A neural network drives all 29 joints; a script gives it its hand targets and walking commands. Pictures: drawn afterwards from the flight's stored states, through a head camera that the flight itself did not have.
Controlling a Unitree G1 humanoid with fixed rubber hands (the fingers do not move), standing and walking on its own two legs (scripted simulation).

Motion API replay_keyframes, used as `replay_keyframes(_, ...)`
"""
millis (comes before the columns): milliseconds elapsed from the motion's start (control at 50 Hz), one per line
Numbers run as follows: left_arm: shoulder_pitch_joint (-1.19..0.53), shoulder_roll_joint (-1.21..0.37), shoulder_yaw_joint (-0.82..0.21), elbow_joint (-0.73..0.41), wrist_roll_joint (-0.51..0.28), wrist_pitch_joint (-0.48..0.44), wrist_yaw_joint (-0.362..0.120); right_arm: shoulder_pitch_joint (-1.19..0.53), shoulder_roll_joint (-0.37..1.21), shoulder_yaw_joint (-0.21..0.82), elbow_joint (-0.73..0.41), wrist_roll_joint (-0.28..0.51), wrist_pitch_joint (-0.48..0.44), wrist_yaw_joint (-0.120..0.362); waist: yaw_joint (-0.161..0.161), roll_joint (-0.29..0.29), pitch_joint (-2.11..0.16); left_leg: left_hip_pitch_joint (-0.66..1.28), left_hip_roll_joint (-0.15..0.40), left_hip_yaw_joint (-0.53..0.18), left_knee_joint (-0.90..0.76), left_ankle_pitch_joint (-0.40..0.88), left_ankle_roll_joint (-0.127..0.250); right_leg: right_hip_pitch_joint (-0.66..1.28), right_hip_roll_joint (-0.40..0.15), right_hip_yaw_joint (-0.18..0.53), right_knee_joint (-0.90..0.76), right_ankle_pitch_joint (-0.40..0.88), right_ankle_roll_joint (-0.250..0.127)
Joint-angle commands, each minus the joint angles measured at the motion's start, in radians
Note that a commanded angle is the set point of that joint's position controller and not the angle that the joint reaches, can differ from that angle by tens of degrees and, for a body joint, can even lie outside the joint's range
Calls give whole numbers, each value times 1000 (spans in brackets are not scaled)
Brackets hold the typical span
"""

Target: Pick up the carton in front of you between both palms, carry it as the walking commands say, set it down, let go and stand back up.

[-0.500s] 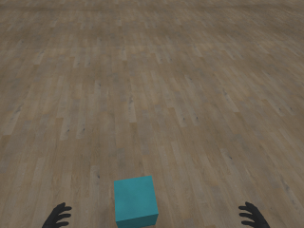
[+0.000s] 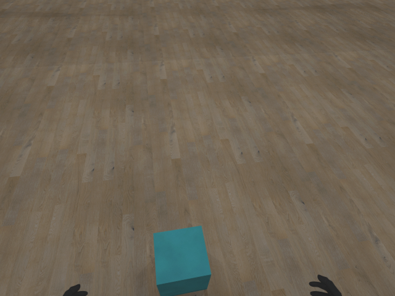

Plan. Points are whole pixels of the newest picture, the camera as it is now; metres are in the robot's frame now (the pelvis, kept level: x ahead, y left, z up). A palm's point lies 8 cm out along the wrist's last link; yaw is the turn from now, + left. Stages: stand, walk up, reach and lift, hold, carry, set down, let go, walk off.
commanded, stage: stand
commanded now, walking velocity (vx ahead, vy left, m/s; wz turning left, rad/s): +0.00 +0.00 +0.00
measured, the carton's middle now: (181, 262) +0.37 +0.06 -0.65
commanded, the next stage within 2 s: none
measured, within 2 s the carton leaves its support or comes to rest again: neither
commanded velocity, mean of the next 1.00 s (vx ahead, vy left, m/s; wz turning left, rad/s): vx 0.00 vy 0.00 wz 0.00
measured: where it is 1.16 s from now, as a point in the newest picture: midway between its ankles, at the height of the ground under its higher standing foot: outside the picture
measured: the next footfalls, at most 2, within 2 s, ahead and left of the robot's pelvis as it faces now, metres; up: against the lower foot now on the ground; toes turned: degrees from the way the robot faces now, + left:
none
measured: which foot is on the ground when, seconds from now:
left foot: down 0.00-1.00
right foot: down 0.00-1.00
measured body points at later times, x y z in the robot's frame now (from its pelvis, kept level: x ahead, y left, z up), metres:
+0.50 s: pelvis -0.01 +0.00 +0.00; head -0.02 +0.01 +0.45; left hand +0.07 +0.29 -0.12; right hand +0.08 -0.30 -0.11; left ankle +0.01 +0.09 -0.74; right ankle -0.02 -0.14 -0.74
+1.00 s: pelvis -0.02 -0.01 +0.01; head -0.02 +0.00 +0.46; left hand +0.07 +0.29 -0.12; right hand +0.08 -0.31 -0.11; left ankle +0.01 +0.09 -0.74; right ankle -0.02 -0.14 -0.74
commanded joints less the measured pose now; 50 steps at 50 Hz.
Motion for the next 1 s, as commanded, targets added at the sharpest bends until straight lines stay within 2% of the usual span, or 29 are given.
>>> replay_keyframes(0, -11, 131, 26, -40, -1, -14, 4, -30, -152, -31, -42, 2, -12, -3, -3, 36, -8, -10, 141, -139, -112, 139, -26, -24, -77, 65, -58, 133, -13)
replay_keyframes(380, -24, 158, 12, 47, -7, -21, 4, -48, -176, -21, 39, 11, -10, 1, -5, 29, 5, -3, 148, -141, -156, 78, -27, -23, -95, 83, -103, 124, -20)
replay_keyframes(980, -56, 180, 6, 106, -11, -24, -1, -62, -204, -7, 96, 18, -13, 2, -5, 27, -5, 23, 160, -137, -173, 108, -26, -21, -107, 88, -140, 137, -28)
